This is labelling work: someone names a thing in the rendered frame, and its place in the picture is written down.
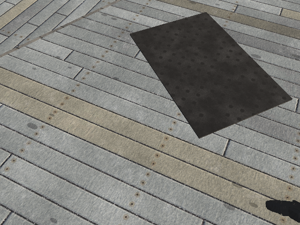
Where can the right robot hand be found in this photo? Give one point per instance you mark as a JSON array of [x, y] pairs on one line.
[[286, 208]]

